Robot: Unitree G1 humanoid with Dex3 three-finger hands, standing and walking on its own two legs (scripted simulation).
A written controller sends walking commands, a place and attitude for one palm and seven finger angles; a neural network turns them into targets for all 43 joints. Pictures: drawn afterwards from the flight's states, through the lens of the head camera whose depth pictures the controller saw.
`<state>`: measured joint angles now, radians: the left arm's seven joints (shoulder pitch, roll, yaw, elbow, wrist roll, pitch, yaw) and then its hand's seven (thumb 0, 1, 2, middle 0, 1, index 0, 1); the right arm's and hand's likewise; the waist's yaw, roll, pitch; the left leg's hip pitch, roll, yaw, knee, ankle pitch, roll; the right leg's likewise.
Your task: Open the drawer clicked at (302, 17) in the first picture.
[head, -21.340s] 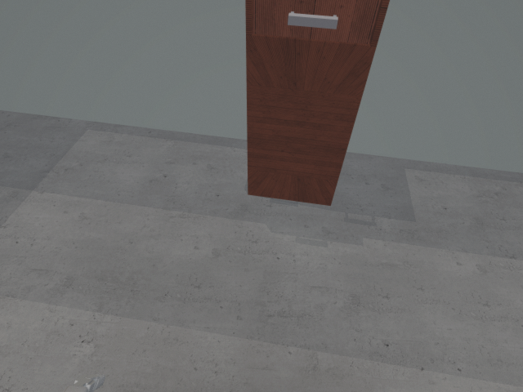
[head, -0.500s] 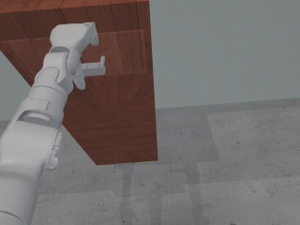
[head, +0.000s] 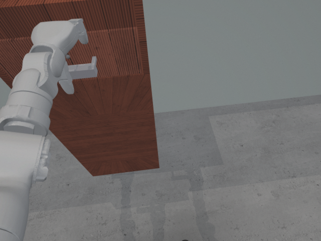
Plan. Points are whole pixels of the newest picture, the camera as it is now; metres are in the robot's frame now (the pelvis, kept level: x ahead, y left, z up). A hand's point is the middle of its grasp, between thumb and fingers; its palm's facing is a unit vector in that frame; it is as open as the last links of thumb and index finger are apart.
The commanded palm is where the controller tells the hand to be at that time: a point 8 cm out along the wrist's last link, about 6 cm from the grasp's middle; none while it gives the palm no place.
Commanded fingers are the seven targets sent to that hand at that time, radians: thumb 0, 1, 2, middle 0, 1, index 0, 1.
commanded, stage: move the hooked fingers above the handle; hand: left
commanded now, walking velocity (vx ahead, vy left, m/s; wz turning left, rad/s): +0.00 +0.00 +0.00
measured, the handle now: (69, 67) +0.56 +0.21 +0.12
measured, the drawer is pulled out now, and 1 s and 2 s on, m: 0.00 0.00 0.00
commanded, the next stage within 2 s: none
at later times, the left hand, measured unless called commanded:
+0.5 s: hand (64, 56) +0.52 +0.19 +0.19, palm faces +0.04 -0.01 -1.00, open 13.6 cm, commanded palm +0.51 +0.26 +0.25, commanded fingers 0.00 -0.50 0.30 -0.30 -1.20 -0.30 -1.20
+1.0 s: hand (65, 54) +0.52 +0.19 +0.19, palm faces +0.03 -0.01 -1.00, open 13.5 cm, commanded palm +0.51 +0.24 +0.25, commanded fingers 0.00 -0.50 0.30 -0.30 -1.20 -0.30 -1.20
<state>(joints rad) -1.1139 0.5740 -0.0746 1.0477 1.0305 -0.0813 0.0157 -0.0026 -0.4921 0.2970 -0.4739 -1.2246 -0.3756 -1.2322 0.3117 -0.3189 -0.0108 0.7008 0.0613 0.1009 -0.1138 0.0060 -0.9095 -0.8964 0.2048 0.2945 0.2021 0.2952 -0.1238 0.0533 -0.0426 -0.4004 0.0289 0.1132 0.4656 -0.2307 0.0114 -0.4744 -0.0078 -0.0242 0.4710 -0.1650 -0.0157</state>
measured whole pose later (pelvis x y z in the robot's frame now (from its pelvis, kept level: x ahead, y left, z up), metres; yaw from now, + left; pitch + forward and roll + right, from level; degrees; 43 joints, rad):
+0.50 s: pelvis +0.01 +0.01 +0.00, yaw +0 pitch +9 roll +0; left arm -1.08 0.53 -0.12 0.98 1.00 -0.08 0.00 0.00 -0.49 0.30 -0.51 -1.23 -0.36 -1.23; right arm 0.23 -0.28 0.03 0.68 0.07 0.11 -0.12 0.00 -0.91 -0.90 0.21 0.29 0.20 0.30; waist -0.09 0.06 -0.05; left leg -0.36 0.01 0.11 0.44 -0.24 0.03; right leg -0.43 -0.02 -0.02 0.44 -0.17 0.00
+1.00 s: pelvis +0.00 +0.01 +0.00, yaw +0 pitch +9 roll +1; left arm -1.15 0.54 -0.08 1.09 1.04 -0.06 0.01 0.00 -0.49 0.30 -0.52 -1.23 -0.38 -1.26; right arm 0.29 -0.29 0.01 0.70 0.05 0.10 -0.11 0.01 -0.91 -0.90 0.21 0.29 0.20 0.30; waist -0.11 0.06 -0.05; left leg -0.39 0.02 0.11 0.46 -0.23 0.02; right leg -0.46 -0.02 -0.03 0.47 -0.17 -0.01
